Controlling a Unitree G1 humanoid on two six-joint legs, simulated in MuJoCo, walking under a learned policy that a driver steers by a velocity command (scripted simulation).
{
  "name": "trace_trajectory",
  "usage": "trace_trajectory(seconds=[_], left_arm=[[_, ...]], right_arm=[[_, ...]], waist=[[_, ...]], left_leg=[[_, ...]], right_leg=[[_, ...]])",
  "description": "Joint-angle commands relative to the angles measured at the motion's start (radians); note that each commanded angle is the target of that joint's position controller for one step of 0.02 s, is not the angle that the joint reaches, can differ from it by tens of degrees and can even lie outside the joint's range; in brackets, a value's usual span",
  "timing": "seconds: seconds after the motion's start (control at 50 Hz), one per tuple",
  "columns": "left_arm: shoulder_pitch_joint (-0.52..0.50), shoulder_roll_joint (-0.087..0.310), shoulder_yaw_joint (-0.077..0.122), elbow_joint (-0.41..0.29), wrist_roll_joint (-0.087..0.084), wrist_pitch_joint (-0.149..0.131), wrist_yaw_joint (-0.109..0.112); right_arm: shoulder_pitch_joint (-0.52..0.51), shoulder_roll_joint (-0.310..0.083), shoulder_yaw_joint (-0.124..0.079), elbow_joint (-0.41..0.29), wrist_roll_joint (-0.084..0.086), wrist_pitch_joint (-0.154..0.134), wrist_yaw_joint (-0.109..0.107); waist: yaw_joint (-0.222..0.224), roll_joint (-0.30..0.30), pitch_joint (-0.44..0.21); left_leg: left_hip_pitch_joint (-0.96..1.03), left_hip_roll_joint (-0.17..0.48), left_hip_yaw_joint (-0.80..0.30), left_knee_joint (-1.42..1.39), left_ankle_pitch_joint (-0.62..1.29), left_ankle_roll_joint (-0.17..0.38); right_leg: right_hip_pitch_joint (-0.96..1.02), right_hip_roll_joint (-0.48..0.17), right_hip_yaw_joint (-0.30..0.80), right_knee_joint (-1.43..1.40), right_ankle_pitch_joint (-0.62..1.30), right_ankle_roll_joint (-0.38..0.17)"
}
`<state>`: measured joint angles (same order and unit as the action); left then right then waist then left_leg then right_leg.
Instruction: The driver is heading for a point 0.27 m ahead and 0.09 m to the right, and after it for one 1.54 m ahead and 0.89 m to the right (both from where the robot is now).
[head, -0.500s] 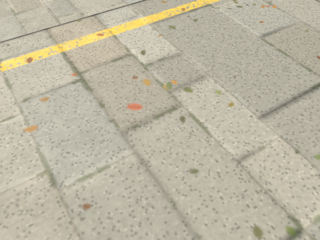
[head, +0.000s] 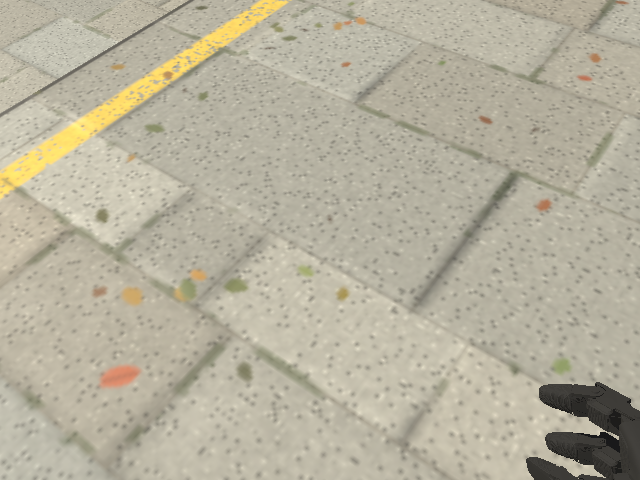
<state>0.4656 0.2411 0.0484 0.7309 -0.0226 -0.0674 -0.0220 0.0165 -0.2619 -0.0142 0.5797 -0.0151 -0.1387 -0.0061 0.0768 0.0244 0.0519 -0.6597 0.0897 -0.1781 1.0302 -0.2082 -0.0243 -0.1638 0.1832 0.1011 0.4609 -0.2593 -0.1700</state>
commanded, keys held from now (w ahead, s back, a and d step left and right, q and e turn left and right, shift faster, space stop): w+e+shift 0.44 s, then w+shift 0.56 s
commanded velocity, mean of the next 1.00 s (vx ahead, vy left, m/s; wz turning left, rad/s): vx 1.00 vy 0.00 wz -0.65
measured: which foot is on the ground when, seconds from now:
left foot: up 0.00-0.18, down 0.20-0.70, up 0.72-1.00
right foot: down 0.00-0.20, up 0.22-0.68, down 0.70-1.00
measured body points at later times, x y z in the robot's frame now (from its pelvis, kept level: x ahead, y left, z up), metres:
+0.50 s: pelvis +0.40 +0.03 -0.01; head +0.40 +0.01 +0.44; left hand +0.73 +0.14 -0.05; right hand +0.24 -0.22 -0.13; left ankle +0.37 +0.19 -0.74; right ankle +0.46 -0.14 -0.64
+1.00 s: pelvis +0.76 -0.24 +0.00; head +0.77 -0.26 +0.45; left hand +0.90 -0.02 -0.12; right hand +0.79 -0.57 -0.08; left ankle +1.04 -0.22 -0.65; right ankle +0.64 -0.23 -0.74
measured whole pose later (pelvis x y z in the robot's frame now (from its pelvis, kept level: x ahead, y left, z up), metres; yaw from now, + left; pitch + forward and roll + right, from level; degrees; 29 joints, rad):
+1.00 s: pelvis +0.76 -0.24 +0.00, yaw -38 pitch +0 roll -1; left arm 0.49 0.23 0.04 0.82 0.00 -0.10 -0.02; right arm 0.09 -0.29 -0.02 0.69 0.00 -0.11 0.02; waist 0.07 0.05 0.01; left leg -0.80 0.17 -0.05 0.88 0.06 0.01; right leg 0.03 0.13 0.00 0.28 -0.32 -0.10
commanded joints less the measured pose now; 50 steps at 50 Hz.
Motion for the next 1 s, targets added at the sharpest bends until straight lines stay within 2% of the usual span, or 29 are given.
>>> trace_trajectory(seconds=[0.02,0.08,0.14,0.16,0.18,0.2,0.22,0.24,0.26,0.28,0.3,0.34,0.38,0.44,0.5,0.58,0.64,0.66,0.68,0.7,0.72,0.74,0.76,0.78,0.8,0.84,0.88,0.94,1.0], left_arm=[[-0.128,0.158,0.044,-0.095,-0.011,-0.012,0.035],[-0.083,0.173,0.054,-0.068,-0.025,-0.003,0.035],[-0.084,0.158,0.059,-0.050,-0.031,0.001,0.046],[-0.097,0.162,0.063,-0.050,-0.024,0.006,0.046],[-0.124,0.159,0.060,-0.060,-0.007,0.010,0.038],[-0.175,0.109,0.036,-0.096,0.027,0.011,0.025],[0.006,-0.041,-0.004,-0.135,-0.009,0.005,0.019],[0.025,0.041,-0.013,-0.138,-0.072,0.003,0.027],[-0.091,0.127,0.004,-0.130,-0.055,0.012,0.031],[-0.180,0.158,0.012,-0.139,-0.022,0.016,0.028],[-0.245,0.147,0.015,-0.160,0.001,0.014,0.023],[-0.257,0.118,0.018,-0.179,-0.018,0.028,0.009],[-0.268,0.084,0.009,-0.194,-0.029,0.049,0.004],[-0.300,0.077,0.002,-0.210,-0.019,0.054,-0.004],[-0.384,0.082,-0.002,-0.220,-0.012,0.041,-0.012],[-0.556,0.060,-0.016,-0.260,-0.014,0.005,-0.048],[-0.555,0.109,0.009,-0.282,-0.013,-0.002,-0.056],[-0.462,0.150,0.031,-0.271,-0.013,0.004,-0.052],[-0.242,0.212,0.065,-0.216,-0.014,0.014,-0.040],[0.016,0.265,0.098,-0.136,-0.017,0.027,-0.020],[0.014,0.350,0.097,-0.101,0.002,0.019,-0.010],[0.066,0.271,0.080,-0.102,0.016,0.000,-0.016],[0.042,0.207,0.065,-0.076,0.021,-0.015,-0.019],[-0.018,0.195,0.058,-0.062,0.016,-0.027,-0.022],[-0.098,0.156,0.045,-0.063,0.025,-0.035,-0.023],[-0.173,0.070,0.018,-0.062,0.046,-0.042,-0.028],[-0.168,0.063,0.016,-0.040,0.016,-0.048,-0.022],[-0.118,0.106,0.021,-0.012,0.020,-0.058,-0.001],[-0.041,0.113,0.017,0.014,0.010,-0.064,0.017]], right_arm=[[-0.089,-0.041,-0.020,-0.078,-0.011,0.002,0.001],[-0.144,-0.069,-0.040,-0.110,0.028,-0.006,0.013],[-0.129,-0.135,-0.072,-0.115,0.058,-0.018,0.015],[-0.061,-0.164,-0.090,-0.102,0.062,-0.023,0.013],[0.105,-0.197,-0.115,-0.070,0.065,-0.025,0.007],[0.358,-0.220,-0.122,-0.033,0.060,-0.016,-0.004],[0.455,-0.293,-0.126,-0.009,0.006,-0.011,0.002],[0.408,-0.252,-0.119,-0.014,0.001,-0.011,0.022],[0.334,-0.155,-0.102,-0.036,0.012,0.001,0.014],[0.320,-0.138,-0.096,-0.014,0.011,0.014,0.007],[0.310,-0.144,-0.096,0.010,0.001,0.021,0.006],[0.275,-0.102,-0.080,0.050,-0.002,0.014,0.007],[0.269,-0.074,-0.073,0.091,0.022,0.010,0.014],[0.253,-0.113,-0.080,0.121,0.014,0.010,0.010],[0.304,-0.132,-0.074,0.154,-0.003,0.006,0.009],[0.433,-0.182,-0.071,0.218,0.014,0.019,0.011],[0.446,-0.259,-0.074,0.242,0.017,0.039,-0.002],[0.440,-0.278,-0.074,0.249,0.015,0.048,-0.008],[0.408,-0.287,-0.072,0.249,0.015,0.058,-0.013],[0.356,-0.276,-0.065,0.230,0.016,0.059,-0.024],[0.499,-0.062,-0.013,0.184,-0.005,0.036,-0.005],[0.489,-0.108,-0.008,0.179,0.052,-0.011,0.003],[0.309,-0.160,-0.029,0.137,0.090,-0.025,0.000],[0.238,-0.130,-0.018,0.101,0.091,-0.033,-0.005],[0.216,-0.107,-0.016,0.112,0.070,-0.030,-0.007],[0.298,-0.090,-0.021,0.139,0.056,0.006,0.007],[0.292,-0.071,-0.018,0.139,0.041,0.034,0.013],[0.119,-0.059,-0.003,0.076,0.014,0.035,0.014],[-0.038,-0.035,0.011,0.041,0.012,0.007,0.040]], waist=[[-0.038,-0.029,0.048],[0.013,-0.090,0.005],[-0.011,-0.143,-0.003],[-0.055,-0.158,-0.038],[-0.149,-0.160,-0.138],[-0.271,-0.142,-0.324],[-0.158,0.310,-0.491],[-0.150,0.479,-0.451],[-0.190,0.302,-0.278],[-0.194,0.113,-0.182],[-0.178,0.013,-0.116],[-0.124,0.047,-0.044],[-0.100,0.064,-0.008],[-0.076,0.033,0.043],[-0.101,-0.017,0.098],[-0.153,-0.053,0.155],[-0.079,0.086,0.071],[-0.007,0.147,-0.003],[0.112,0.174,-0.117],[0.239,0.140,-0.210],[0.036,-0.242,-0.312],[0.072,-0.202,-0.548],[0.097,-0.119,-0.344],[0.048,-0.039,-0.186],[-0.006,0.026,-0.100],[-0.101,-0.037,-0.052],[-0.126,-0.039,0.001],[-0.084,-0.031,0.096],[-0.015,-0.011,0.106]], left_leg=[[0.171,-0.067,0.119,-0.292,0.243,-0.042],[0.312,-0.121,0.110,-0.467,0.342,-0.057],[0.295,-0.103,0.055,-0.552,0.256,-0.043],[0.352,-0.103,0.067,-0.548,0.202,-0.024],[0.516,-0.094,0.085,-0.535,0.157,0.006],[0.867,0.015,0.010,-0.424,0.027,0.042],[1.211,0.276,-0.561,-0.618,-0.423,0.190],[1.179,0.354,-0.858,-0.754,-0.784,0.229],[1.037,0.300,-0.690,-0.769,-0.725,0.196],[0.902,0.256,-0.497,-0.755,-0.497,0.167],[0.780,0.219,-0.359,-0.750,-0.300,0.152],[0.633,0.175,-0.183,-0.784,-0.141,0.146],[0.590,0.167,-0.068,-0.815,-0.070,0.144],[0.556,0.173,0.083,-0.861,0.059,0.148],[0.531,0.139,0.212,-0.909,0.147,0.147],[0.664,0.159,0.303,-0.958,0.353,0.132],[0.789,0.195,0.360,-0.798,1.121,0.143],[0.814,0.213,0.359,-0.649,1.319,0.147],[0.747,0.212,0.358,-0.432,1.385,0.140],[0.507,0.160,0.361,-0.104,1.178,0.109],[0.058,-0.038,0.295,0.325,-0.221,0.069],[-0.041,-0.094,0.047,0.468,-0.308,0.103],[-0.120,-0.051,0.040,0.465,-0.228,0.115],[-0.128,-0.013,0.049,0.390,-0.159,0.121],[-0.088,0.024,0.056,0.326,-0.109,0.114],[0.005,0.072,0.055,0.264,-0.038,0.099],[-0.010,0.104,0.076,0.188,-0.032,0.068],[-0.097,0.100,0.128,-0.018,0.161,0.018],[0.078,0.027,0.211,-0.327,0.493,0.023]], right_leg=[[-0.275,-0.146,0.230,-0.216,0.099,-0.107],[-0.257,-0.158,0.289,-0.183,-0.013,-0.062],[-0.061,-0.209,0.375,-0.074,0.035,-0.035],[-0.015,-0.222,0.381,0.001,0.167,-0.019],[0.002,-0.193,0.346,0.179,0.341,0.014],[-0.159,-0.166,0.284,0.488,0.321,0.049],[-0.514,-0.032,0.178,0.867,-0.323,0.093],[-0.696,-0.142,0.118,1.027,-0.249,0.096],[-0.742,-0.185,0.071,1.067,-0.143,0.108],[-0.712,-0.216,0.037,1.039,-0.091,0.111],[-0.671,-0.251,0.030,0.986,-0.064,0.107],[-0.612,-0.313,0.034,0.919,-0.042,0.099],[-0.645,-0.345,0.020,0.899,-0.048,0.095],[-0.710,-0.360,0.016,0.852,0.084,0.117],[-0.686,-0.316,-0.013,0.678,0.245,0.118],[-0.624,-0.247,-0.124,0.363,0.300,0.061],[-0.436,-0.130,-0.241,0.278,0.150,0.018],[-0.315,-0.102,-0.243,0.267,0.084,-0.009],[-0.048,-0.088,-0.224,0.214,0.102,-0.045],[0.327,-0.141,-0.119,0.135,0.177,-0.071],[0.711,-0.391,0.357,0.144,0.011,-0.151],[0.766,-0.504,0.761,-0.075,-0.332,-0.231],[0.615,-0.478,0.673,-0.165,-0.278,-0.174],[0.424,-0.452,0.551,-0.196,-0.189,-0.158],[0.254,-0.413,0.437,-0.208,-0.101,-0.139],[0.064,-0.351,0.293,-0.247,-0.032,-0.117],[-0.035,-0.336,0.213,-0.292,0.017,-0.111],[-0.116,-0.298,0.087,-0.344,0.178,-0.096],[-0.174,-0.253,-0.010,-0.395,0.212,-0.056]])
